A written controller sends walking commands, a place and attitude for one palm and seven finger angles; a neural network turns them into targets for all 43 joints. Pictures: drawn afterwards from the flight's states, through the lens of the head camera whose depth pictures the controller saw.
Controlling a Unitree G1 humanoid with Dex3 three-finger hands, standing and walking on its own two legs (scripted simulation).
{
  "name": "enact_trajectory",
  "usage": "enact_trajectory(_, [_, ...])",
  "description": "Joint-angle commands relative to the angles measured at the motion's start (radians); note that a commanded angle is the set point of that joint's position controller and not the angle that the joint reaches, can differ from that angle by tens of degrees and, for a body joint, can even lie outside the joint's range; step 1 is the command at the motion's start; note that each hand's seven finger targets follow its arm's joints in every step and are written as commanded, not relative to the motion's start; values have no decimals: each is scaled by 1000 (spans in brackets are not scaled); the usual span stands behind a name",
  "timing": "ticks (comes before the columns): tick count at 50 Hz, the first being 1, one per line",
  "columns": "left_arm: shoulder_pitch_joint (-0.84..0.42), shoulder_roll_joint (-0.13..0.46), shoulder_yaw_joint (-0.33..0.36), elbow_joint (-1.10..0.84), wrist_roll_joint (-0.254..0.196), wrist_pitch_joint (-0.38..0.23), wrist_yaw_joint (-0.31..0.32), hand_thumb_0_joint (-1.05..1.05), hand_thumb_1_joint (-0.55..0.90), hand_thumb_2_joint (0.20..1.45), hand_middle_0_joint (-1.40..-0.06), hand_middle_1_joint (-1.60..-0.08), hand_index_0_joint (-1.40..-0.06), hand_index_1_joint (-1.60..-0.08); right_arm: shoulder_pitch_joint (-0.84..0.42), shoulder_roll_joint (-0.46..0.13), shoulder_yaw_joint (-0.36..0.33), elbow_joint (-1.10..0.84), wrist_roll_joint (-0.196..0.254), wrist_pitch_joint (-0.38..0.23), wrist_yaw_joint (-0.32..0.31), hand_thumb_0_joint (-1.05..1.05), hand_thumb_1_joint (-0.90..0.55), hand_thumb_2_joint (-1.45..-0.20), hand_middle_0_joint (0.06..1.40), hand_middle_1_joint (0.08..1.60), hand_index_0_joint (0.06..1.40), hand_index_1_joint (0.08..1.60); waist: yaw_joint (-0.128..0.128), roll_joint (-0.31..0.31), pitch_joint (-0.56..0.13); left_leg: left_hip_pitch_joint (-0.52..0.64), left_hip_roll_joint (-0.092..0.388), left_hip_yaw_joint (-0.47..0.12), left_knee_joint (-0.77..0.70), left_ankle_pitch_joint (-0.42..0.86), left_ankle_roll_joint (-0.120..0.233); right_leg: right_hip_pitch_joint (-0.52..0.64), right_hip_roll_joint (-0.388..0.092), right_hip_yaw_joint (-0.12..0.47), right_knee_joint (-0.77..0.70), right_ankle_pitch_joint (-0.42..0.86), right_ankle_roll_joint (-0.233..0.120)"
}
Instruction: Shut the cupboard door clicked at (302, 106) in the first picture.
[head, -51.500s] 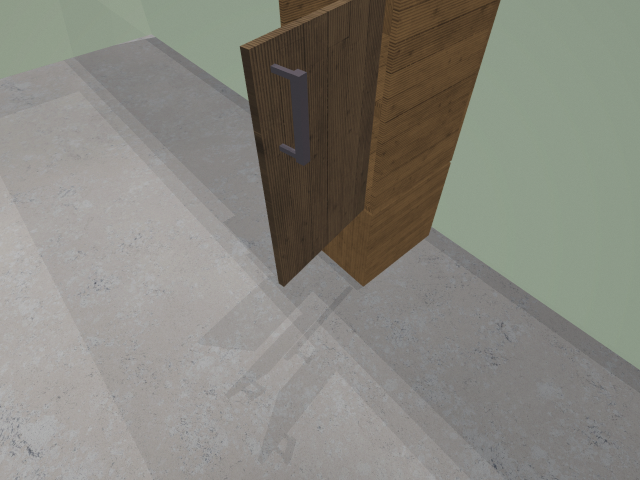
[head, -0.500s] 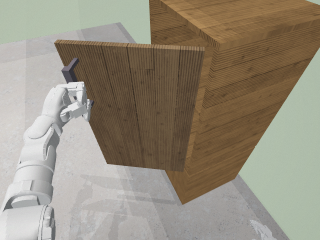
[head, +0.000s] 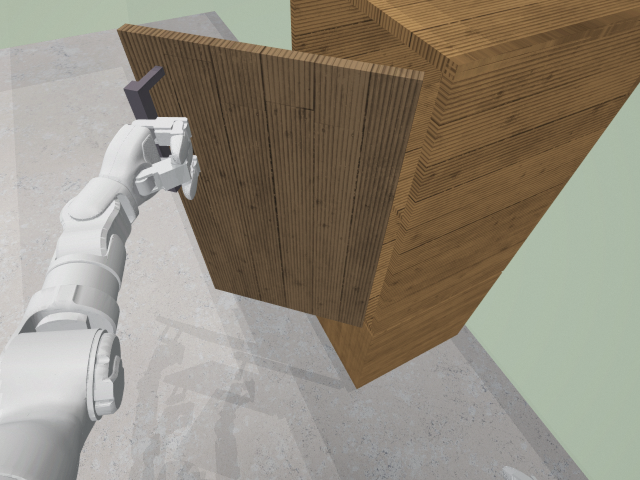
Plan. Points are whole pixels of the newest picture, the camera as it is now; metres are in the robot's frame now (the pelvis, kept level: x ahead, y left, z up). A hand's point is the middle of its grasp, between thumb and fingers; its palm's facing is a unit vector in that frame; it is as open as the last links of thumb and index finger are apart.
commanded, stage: push the door shut along its arc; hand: left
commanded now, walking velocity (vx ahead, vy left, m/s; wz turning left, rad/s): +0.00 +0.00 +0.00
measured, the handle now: (164, 133) +0.53 +0.20 +0.14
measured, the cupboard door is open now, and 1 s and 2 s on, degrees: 47 28 24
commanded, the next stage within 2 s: pull the fist back off the door in 0.84 s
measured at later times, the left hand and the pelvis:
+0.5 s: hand (231, 139) +0.51 +0.10 +0.15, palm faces -0.38 -0.92 +0.00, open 3.1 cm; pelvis +0.02 +0.01 -0.01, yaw -2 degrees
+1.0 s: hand (265, 117) +0.55 +0.06 +0.15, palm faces -0.35 -0.93 +0.08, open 3.5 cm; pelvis +0.02 -0.01 -0.02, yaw +0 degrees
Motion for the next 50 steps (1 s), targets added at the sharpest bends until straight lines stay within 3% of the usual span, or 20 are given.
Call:
enact_trajectory(1, [-580,160,10,-148,-11,-69,-15,0,900,900,-1300,-1500,-1300,-1500,66,-168,-66,-75,-3,-28,-14,0,-900,-900,200,300,200,300,-61,19,-324,234,44,-86,-40,325,-19,-18,-16,41,-46,276,6])
enact_trajectory(5, [-637,209,50,-134,0,-84,-8,0,900,900,-1300,-1500,-1300,-1500,104,-177,-75,-63,-14,-24,-12,0,-900,-900,200,300,200,300,-54,47,-387,274,53,-100,-24,390,-29,-43,-15,33,-22,285,0])
enact_trajectory(8, [-660,167,21,-122,9,-84,-10,0,900,900,-1300,-1500,-1300,-1500,117,-173,-77,-62,-17,-25,-6,0,-900,-900,200,300,200,300,-65,57,-404,293,54,-105,-9,427,-33,-69,-7,31,-17,298,3])
enact_trajectory(10, [-658,215,62,-111,9,-85,-10,0,900,900,-1300,-1500,-1300,-1500,141,-180,-83,-54,-23,-15,-9,0,-900,-900,200,300,200,300,-59,28,-435,289,57,-98,-3,469,-31,-44,-7,30,-9,335,4])
enact_trajectory(12, [-652,211,64,-97,15,-77,-14,0,900,900,-1300,-1500,-1300,-1500,142,-178,-80,-63,-23,-10,-6,0,-900,-900,200,300,200,300,-61,23,-424,268,54,-95,-2,478,-30,-38,-3,33,-8,356,5])
enact_trajectory(16, [-652,288,115,-69,35,-78,-12,0,900,900,-1300,-1500,-1300,-1500,162,-184,-82,-65,-26,8,-8,0,-900,-900,200,300,200,300,-53,18,-405,209,51,-81,5,462,-25,-8,-1,39,-6,383,5])
enact_trajectory(20, [-691,211,50,-91,27,-85,-33,0,900,900,-1300,-1500,-1300,-1500,178,-178,-88,-57,-26,14,-11,0,-900,-900,200,300,200,300,-73,71,-443,297,62,-85,22,542,-30,-67,3,30,-2,385,6])
enact_trajectory(24, [-762,237,68,-38,32,-59,-38,0,900,900,-1300,-1500,-1300,-1500,197,-187,-88,-37,-32,14,-14,0,-900,-900,200,300,200,300,-102,7,-399,225,51,-78,25,452,-18,-72,9,36,-12,379,11])
enact_trajectory(26, [-786,233,59,-45,33,-61,-41,0,900,900,-1300,-1500,-1300,-1500,198,-187,-87,-31,-33,17,-17,0,-900,-900,200,300,200,300,-102,42,-423,242,48,-80,37,472,-18,-83,10,35,-5,386,9])
enact_trajectory(33, [-889,106,-43,-30,27,-48,-56,0,900,900,-1300,-1500,-1300,-1500,197,-182,-89,3,-41,7,-18,0,-900,-900,200,300,200,300,-134,84,-451,302,46,-93,69,501,-22,-179,18,22,14,355,6])
enact_trajectory(36, [-915,134,-20,-17,24,-40,-53,0,900,900,-1300,-1500,-1300,-1500,202,-189,-87,15,-42,8,-20,0,-900,-900,200,300,200,300,-137,67,-463,286,43,-94,83,513,-19,-176,20,20,28,375,3])
enact_trajectory(38, [-922,102,-47,18,29,-32,-53,0,900,900,-1300,-1500,-1300,-1500,194,-186,-85,20,-45,6,-22,0,-900,-900,200,300,200,300,-146,55,-436,250,38,-89,86,459,-17,-188,18,22,26,352,5])
enact_trajectory(39, [-946,132,-27,22,31,-33,-52,0,900,900,-1300,-1500,-1300,-1500,207,-193,-86,26,-45,3,-22,0,-900,-900,200,300,200,300,-154,44,-430,237,39,-90,84,436,-16,-195,17,21,28,340,6])
enact_trajectory(41, [-961,84,-61,33,30,-29,-50,0,900,900,-1300,-1500,-1300,-1500,195,-188,-84,31,-44,5,-23,0,-900,-900,200,300,200,300,-158,58,-436,251,37,-90,99,466,-14,-216,21,17,39,347,6])
enact_trajectory(44, [-1003,121,-40,12,37,-34,-53,0,900,900,-1300,-1500,-1300,-1500,210,-195,-88,33,-48,-2,-18,0,-900,-900,200,300,200,300,-162,66,-497,257,33,-90,111,461,-12,-206,20,24,52,361,4])
enact_trajectory(45, [-1021,82,-67,11,28,-37,-57,0,900,900,-1300,-1500,-1300,-1500,212,-192,-88,39,-45,1,-20,0,-900,-900,200,300,200,300,-167,95,-512,280,34,-84,120,506,-10,-216,22,18,64,387,1])
enact_trajectory(47, [-1026,88,-63,40,36,-27,-56,0,900,900,-1300,-1500,-1300,-1500,206,-193,-85,44,-49,1,-19,0,-900,-900,200,300,200,300,-172,77,-485,253,31,-88,127,478,-10,-234,25,20,63,368,5])
enact_trajectory(48, [-1033,182,211,77,-45,9,160,0,900,900,-1300,-1500,-1300,-1500,221,-143,-68,13,-29,-5,-2,0,-900,-900,200,300,200,300,-124,96,-460,104,48,-96,123,451,-31,-125,10,48,25,399,13])
enact_trajectory(49, [-982,134,150,97,-7,23,261,0,900,900,-1300,-1500,-1300,-1500,245,-140,-64,6,-37,-5,22,0,-900,-900,200,300,200,300,-129,56,-486,67,48,-95,92,440,-38,-64,10,48,33,420,24])
enact_trajectory(50, [-961,93,161,84,1,14,347,0,900,900,-1300,-1500,-1300,-1500,261,-133,-74,0,-43,-3,38,0,-900,-900,200,300,200,300,-134,-9,-508,66,52,-96,97,476,-35,-48,10,38,40,451,30])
